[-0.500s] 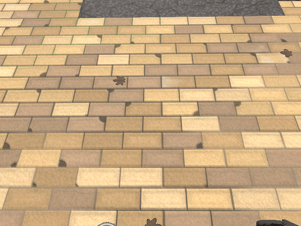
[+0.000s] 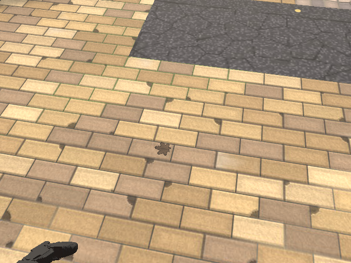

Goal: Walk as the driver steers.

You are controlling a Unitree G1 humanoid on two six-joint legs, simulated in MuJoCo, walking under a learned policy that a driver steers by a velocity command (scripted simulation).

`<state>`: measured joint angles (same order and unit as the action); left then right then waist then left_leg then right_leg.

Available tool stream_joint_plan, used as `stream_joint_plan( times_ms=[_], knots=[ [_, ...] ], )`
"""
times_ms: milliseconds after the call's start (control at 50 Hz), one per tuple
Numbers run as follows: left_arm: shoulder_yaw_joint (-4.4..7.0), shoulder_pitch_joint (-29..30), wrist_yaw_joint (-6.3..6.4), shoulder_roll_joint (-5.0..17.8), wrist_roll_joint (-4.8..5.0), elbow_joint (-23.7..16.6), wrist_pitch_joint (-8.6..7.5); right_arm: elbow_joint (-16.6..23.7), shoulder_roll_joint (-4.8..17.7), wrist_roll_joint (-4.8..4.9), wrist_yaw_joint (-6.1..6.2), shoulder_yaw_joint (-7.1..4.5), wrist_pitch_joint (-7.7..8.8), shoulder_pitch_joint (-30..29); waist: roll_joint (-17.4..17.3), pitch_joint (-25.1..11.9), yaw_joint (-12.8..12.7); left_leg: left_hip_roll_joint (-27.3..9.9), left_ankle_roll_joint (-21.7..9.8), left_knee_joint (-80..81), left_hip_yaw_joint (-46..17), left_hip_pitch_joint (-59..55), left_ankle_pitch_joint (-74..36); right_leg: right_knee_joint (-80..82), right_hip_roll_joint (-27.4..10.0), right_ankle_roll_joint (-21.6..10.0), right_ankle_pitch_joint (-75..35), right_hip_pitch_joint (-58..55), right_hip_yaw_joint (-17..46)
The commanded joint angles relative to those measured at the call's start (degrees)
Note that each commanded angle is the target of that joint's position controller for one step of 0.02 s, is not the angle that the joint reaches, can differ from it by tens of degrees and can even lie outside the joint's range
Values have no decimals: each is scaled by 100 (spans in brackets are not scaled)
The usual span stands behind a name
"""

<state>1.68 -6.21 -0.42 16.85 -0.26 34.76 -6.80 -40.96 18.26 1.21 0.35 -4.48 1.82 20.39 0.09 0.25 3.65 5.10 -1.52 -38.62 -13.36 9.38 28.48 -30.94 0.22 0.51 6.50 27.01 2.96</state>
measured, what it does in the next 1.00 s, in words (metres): walks ahead: left foot, then right foot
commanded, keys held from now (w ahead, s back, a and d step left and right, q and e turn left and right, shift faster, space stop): w+q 0.10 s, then w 0.30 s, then w+e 0.52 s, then no key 0.08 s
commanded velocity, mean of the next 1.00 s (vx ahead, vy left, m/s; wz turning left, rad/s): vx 0.49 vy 0.00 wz -0.03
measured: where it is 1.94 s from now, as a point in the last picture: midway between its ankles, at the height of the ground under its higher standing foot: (164, 215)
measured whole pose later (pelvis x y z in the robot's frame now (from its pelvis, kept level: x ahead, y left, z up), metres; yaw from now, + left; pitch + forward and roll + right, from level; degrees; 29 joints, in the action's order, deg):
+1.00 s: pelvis +0.51 +0.03 +0.00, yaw -6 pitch +1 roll +3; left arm 2.6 -4.9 -3.4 15.3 0.5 38.1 -1.9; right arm -48.8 16.3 1.1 0.9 -4.6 2.6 18.9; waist 1.9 2.7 3.5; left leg -2.3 2.6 -22.0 15.5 -5.4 25.6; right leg -33.6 -2.2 -4.8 3.9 30.7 -2.4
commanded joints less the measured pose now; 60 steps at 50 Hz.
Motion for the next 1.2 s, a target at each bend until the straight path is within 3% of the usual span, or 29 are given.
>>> stream_joint_plan(
  times_ms=[20,40,60,80,140,220,320,420,440,480,500,520,540,560,580,620,700,860,920,940,980,1000,1020,1040,1060,1080,1100,1120,1200],
  knots=[
    [556,-1830,-5,1510,-52,43,13,625,183,152,-26,91,165,573,1961,-1612,-601,-176,82,-3458,387,3615,572,1433,-2657,-1481,2949,-4274,4791],
    [439,-1548,6,1025,-10,-81,31,562,644,167,3,-37,121,122,1081,-903,-785,-458,132,-3885,334,3837,-42,1586,-2358,-1270,3391,-3736,4069],
    [372,-1300,27,829,-20,-71,67,645,737,71,14,-76,81,-357,663,-423,-803,-625,157,-3848,546,3767,-524,1537,-2075,-1061,2584,-3111,3025],
    [317,-1095,32,685,-67,-56,85,694,669,-2,11,-83,61,-558,496,-174,-718,-780,169,-3609,560,3552,-853,1569,-1790,-985,1708,-2591,2280],
    [270,-1030,43,491,-69,150,28,698,323,29,-48,-50,2,-563,740,31,-540,-962,172,-3005,675,3013,-1205,1909,-1380,-980,553,-1995,1147],
    [351,-1189,8,691,-3,451,-5,757,46,-39,-71,59,10,-951,452,128,-534,-945,210,-1808,673,3210,-1578,2154,-1499,-1245,-341,-2187,640],
    [393,-1349,26,919,121,763,107,854,-93,-34,-237,179,161,-1793,388,265,-776,-924,179,-89,1194,2699,-2659,2211,-1343,-1137,-768,-2270,-42],
    [428,-1691,25,1076,228,1105,258,1058,100,3,-319,132,231,-2275,514,367,-765,-734,-130,722,1374,2264,-2210,1876,-1625,-1013,-1529,-2821,2],
    [431,-1652,36,1130,242,1141,294,1020,214,-14,-314,71,251,-2042,553,223,-557,-606,-230,906,1447,1795,-2110,1546,-1596,-949,-2271,-2854,-18],
    [353,-1554,65,1014,226,1139,314,584,679,-79,-221,-186,255,-553,415,-729,247,-555,-521,1138,1458,-599,-2520,-207,-1126,-641,-2936,-2086,-382],
    [175,-1525,61,572,10,933,272,424,1187,-169,-106,-317,203,510,-476,-1665,588,-1957,-903,890,-53,-2386,-2820,-2177,-714,-377,-633,-697,-588],
    [47,-2138,40,118,116,867,178,431,1338,-218,-113,-288,187,451,-1642,-2307,161,-2998,-1636,1647,-2413,-3354,-1634,-3728,105,-158,2798,999,-25],
    [226,-1668,31,783,268,926,140,423,803,-153,-122,-171,203,304,-902,-1661,379,-2795,-1431,1962,-2139,-2759,-1044,-4225,-165,-166,2639,1529,464],
    [286,-1290,20,893,328,777,132,378,592,-93,-127,-89,227,-13,-830,-893,243,-2591,-1228,2115,-1260,-2067,-1167,-4158,-391,-204,2096,1748,331],
    [280,-1138,49,795,270,785,159,358,398,-95,-149,-30,258,-365,-531,-544,38,-2332,-1105,2312,-714,-1397,-1501,-3949,-605,-166,1620,1551,247],
    [299,-1307,51,618,200,856,296,307,173,-168,-176,5,351,-795,-715,-194,-317,-2019,-991,2738,93,-494,-2030,-3650,-836,-71,997,995,297],
    [277,-1177,70,341,192,795,481,53,253,-224,-121,-74,513,-889,-417,125,-475,-1987,-1021,3120,1028,-76,-3019,-3287,-846,100,385,1106,381],
    [146,217,-197,127,141,236,431,-324,666,-115,29,-204,371,-407,-162,563,2,-2053,-810,3140,2145,-799,-3298,-962,-704,-103,-913,1250,-192],
    [174,471,-297,225,144,-2,446,-436,798,-20,41,-259,232,-279,-221,580,-1,-2217,-675,2739,2321,-1415,-3967,-623,-580,-338,-348,1301,-432],
    [207,422,-316,275,113,-50,448,-445,860,-8,57,-269,180,-331,-278,522,-106,-2201,-611,2367,2392,-1446,-5063,-518,-399,-435,-67,1016,-578],
    [392,-474,-307,578,50,98,442,-436,975,23,108,-279,77,-425,-432,-129,-654,-2021,-412,905,2474,-1404,-6926,-315,137,-659,136,-291,-870],
    [547,-1267,-232,859,35,298,432,-423,888,47,121,-226,76,-459,-270,-586,-1097,-1733,-160,-284,2607,-851,-6535,193,303,-830,-788,-1619,-788],
    [650,-1718,-85,1376,7,385,476,-274,442,-187,103,-67,137,-222,813,-1232,-1044,-1281,175,-2119,2585,700,-3123,-98,-778,-1165,-3101,-3417,610],
    [599,-1294,-77,1664,-83,124,439,-197,24,-205,-2,137,247,466,1705,-2412,-475,-256,522,-4218,1731,2415,1097,274,-2456,-2573,-3994,-4931,3525],
    [477,-1401,-129,1138,-54,75,451,-418,712,-27,-48,-28,297,66,387,-2818,-983,-554,445,-4365,748,2341,876,534,-2300,-2368,-3982,-4623,3065],
    [400,-1141,-150,926,-27,167,425,-248,664,137,-49,-24,287,-418,414,-1918,-874,-797,354,-4110,877,2660,597,541,-2034,-2111,-3900,-3992,2113],
    [353,-824,-157,750,50,235,393,-251,513,53,22,14,262,-611,32,-1135,-667,-1019,346,-3569,1006,2714,238,701,-1701,-1813,-3619,-3082,1555],
    [295,-554,-133,556,58,239,381,-304,554,-45,88,-19,189,-675,88,-825,-511,-1153,352,-3197,1006,2484,-27,894,-1521,-1678,-3353,-2433,1244],
    [278,-118,-110,544,-106,329,291,-511,329,-111,194,-11,-93,-188,313,-748,-74,-1108,513,-2384,1040,1418,-753,1361,-1234,-1656,-3637,-1211,509]
  ],
)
